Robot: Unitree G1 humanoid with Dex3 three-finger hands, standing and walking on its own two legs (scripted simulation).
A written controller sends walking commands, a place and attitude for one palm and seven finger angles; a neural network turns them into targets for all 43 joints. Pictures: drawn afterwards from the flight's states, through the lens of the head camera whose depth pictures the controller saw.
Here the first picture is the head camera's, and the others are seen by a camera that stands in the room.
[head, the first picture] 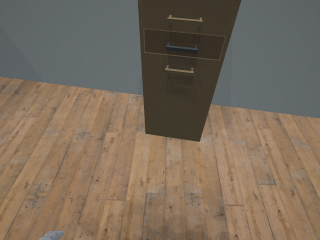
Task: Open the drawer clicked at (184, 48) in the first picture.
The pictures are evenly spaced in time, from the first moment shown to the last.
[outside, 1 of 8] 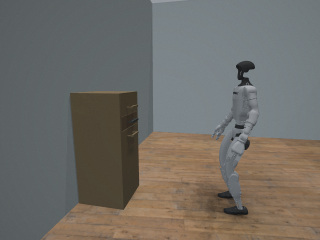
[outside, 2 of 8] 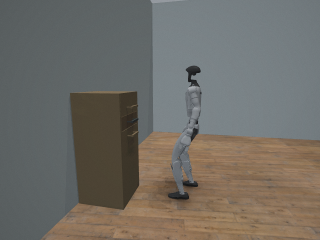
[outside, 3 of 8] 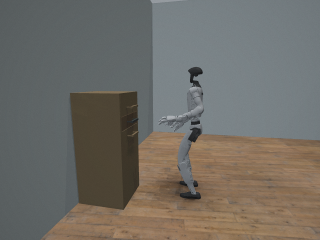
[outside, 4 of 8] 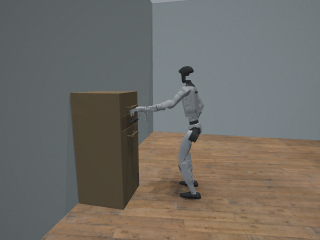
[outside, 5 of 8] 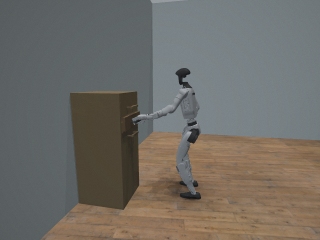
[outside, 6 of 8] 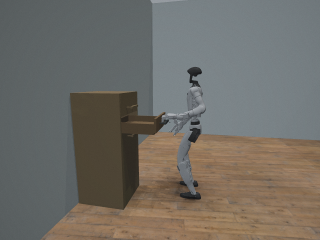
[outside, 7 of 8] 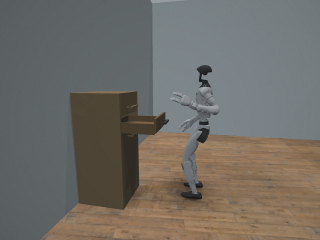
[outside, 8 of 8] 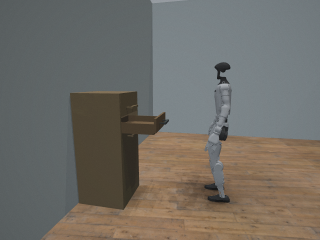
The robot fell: no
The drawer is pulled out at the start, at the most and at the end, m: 0.00 0.30 0.30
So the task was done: yes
